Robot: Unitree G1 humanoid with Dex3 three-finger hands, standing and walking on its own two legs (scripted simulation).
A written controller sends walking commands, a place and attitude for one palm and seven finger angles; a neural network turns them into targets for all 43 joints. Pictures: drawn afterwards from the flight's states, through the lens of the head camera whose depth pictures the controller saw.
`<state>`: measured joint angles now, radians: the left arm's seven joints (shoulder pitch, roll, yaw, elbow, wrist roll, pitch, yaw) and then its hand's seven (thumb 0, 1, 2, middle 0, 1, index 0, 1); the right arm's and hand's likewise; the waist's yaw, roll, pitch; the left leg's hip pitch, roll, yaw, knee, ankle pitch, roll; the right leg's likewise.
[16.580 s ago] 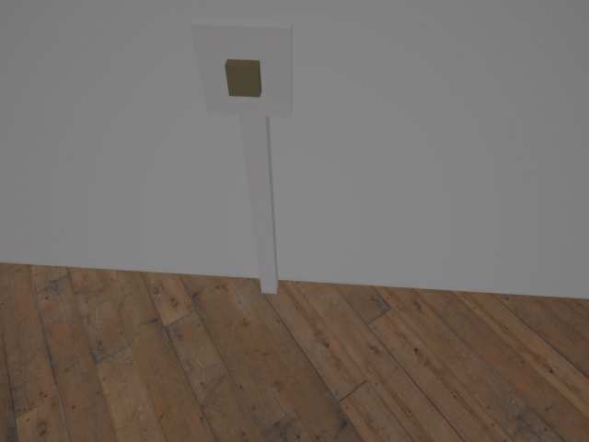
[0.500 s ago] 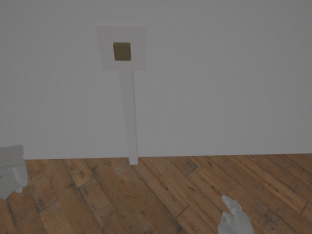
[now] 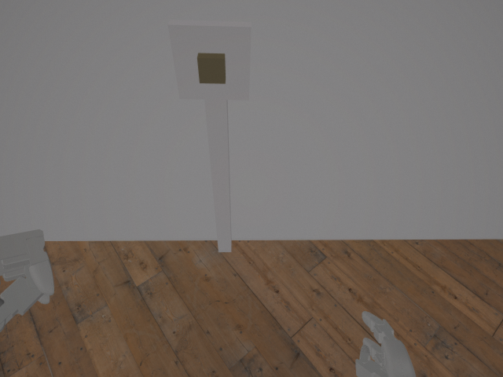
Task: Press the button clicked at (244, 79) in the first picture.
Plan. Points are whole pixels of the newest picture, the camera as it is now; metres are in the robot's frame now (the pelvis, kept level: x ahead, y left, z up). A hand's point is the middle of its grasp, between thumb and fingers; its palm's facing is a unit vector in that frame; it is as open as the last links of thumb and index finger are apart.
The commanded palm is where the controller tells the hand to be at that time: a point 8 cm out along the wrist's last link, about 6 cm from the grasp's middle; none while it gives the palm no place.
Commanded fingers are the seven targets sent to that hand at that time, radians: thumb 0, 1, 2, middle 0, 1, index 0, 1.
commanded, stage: stop stepping back and stand still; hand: left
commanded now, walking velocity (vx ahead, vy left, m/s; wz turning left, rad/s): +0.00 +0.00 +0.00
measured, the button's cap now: (212, 67) +0.74 +0.13 +0.14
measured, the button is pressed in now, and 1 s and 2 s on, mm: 0 0 0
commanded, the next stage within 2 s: let the arm hang, fingers relaxed in 0.44 s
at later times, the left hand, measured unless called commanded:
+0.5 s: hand (27, 298) +0.17 +0.25 +0.15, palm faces +0.36 -0.83 -0.44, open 3.1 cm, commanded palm +0.11 +0.29 +0.18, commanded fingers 0.00 0.90 0.90 -1.30 -1.50 -1.30 -1.50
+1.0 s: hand out of the picture -0.01 +0.20 -0.18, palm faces +0.05 -0.98 -0.20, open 4.4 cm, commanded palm none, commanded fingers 0.00 0.90 0.90 -0.42 -0.54 -0.42 -0.54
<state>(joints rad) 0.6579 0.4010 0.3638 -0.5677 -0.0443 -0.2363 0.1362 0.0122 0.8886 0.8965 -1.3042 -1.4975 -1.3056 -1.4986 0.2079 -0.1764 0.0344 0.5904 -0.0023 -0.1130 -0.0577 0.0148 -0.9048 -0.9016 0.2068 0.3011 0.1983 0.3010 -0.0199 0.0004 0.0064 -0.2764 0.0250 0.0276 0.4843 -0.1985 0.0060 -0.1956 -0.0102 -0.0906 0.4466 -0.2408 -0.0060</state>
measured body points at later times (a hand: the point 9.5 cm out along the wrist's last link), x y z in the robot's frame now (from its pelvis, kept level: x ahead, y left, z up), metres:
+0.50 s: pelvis -0.01 +0.01 +0.00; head +0.00 +0.02 +0.45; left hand +0.15 +0.30 +0.18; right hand +0.16 -0.22 -0.07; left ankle +0.04 +0.11 -0.74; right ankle +0.00 -0.11 -0.74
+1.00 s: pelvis -0.02 +0.00 -0.01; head +0.01 +0.02 +0.44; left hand -0.01 +0.25 -0.17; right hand +0.00 -0.27 -0.14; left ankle +0.04 +0.11 -0.74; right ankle +0.00 -0.11 -0.74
